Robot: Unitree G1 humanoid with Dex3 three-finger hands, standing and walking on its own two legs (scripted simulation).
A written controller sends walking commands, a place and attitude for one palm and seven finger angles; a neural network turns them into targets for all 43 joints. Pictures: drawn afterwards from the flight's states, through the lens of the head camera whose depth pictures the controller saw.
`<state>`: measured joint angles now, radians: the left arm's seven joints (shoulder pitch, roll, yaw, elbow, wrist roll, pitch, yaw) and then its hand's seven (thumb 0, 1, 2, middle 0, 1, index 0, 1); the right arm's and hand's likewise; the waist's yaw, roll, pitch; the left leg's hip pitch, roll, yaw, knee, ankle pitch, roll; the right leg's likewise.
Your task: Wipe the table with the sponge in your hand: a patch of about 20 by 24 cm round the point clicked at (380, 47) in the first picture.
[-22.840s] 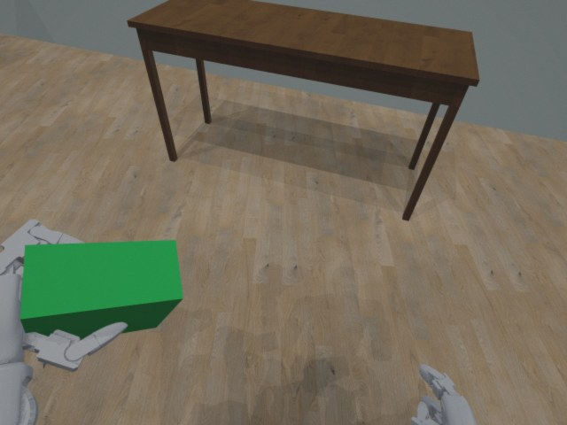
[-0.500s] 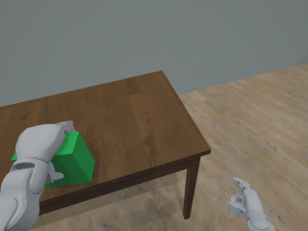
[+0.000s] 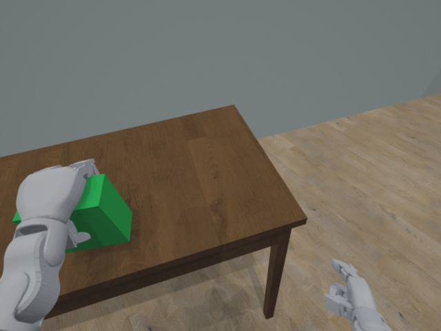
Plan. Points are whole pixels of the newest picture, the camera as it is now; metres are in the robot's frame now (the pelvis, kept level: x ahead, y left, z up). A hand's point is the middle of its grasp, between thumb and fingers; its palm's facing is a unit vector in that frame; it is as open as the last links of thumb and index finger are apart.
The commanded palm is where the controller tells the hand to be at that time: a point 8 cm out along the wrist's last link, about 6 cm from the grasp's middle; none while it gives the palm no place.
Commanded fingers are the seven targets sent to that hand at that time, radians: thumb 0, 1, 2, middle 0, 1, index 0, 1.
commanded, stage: move the sponge above the wiping area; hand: left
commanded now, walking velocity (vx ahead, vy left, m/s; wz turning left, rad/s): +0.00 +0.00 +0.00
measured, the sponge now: (87, 222) +0.25 +0.30 +0.08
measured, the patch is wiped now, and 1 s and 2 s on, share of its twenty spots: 0.00 0.00 0.00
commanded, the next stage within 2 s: none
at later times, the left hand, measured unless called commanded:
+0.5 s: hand (68, 206) +0.25 +0.32 +0.13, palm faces +0.17 -0.08 -0.98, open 10.4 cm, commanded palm +0.21 +0.30 +0.17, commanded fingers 0.00 0.10 1.30 -1.20 -1.60 -1.20 -1.60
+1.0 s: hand (78, 222) +0.24 +0.31 +0.09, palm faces +0.00 -0.10 -1.00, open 10.4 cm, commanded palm +0.21 +0.30 +0.16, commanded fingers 0.00 0.10 1.30 -1.20 -1.60 -1.20 -1.60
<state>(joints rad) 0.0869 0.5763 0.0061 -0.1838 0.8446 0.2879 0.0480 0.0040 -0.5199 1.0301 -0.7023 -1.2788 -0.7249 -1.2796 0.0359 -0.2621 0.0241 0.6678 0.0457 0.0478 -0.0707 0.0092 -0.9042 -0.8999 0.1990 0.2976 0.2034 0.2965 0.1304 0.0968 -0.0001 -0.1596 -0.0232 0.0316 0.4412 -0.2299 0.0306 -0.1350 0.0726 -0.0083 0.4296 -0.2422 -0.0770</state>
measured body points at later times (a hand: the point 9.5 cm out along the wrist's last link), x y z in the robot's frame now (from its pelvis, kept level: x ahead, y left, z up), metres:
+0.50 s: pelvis +0.00 +0.02 +0.00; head -0.01 -0.03 +0.45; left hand +0.23 +0.32 +0.18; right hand +0.25 -0.18 -0.08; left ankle +0.01 +0.10 -0.74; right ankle +0.00 -0.07 -0.74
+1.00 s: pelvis +0.00 +0.00 +0.00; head -0.01 -0.05 +0.45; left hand +0.23 +0.31 +0.15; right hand +0.25 -0.21 -0.09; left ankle +0.01 +0.10 -0.74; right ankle +0.00 -0.07 -0.74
